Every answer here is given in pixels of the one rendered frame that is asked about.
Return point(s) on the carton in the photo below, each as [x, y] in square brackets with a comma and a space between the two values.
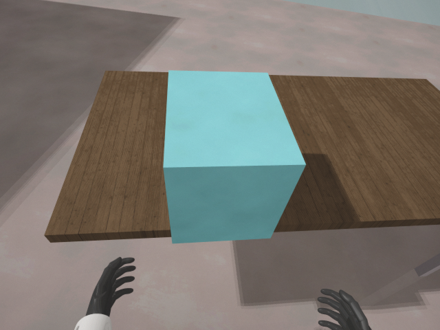
[231, 161]

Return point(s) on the left robot forearm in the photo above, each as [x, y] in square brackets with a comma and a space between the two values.
[94, 321]

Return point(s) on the robot right hand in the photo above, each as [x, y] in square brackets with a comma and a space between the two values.
[351, 317]

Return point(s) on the robot left hand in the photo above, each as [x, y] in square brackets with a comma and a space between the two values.
[104, 294]

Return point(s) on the table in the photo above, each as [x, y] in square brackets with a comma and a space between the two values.
[371, 148]

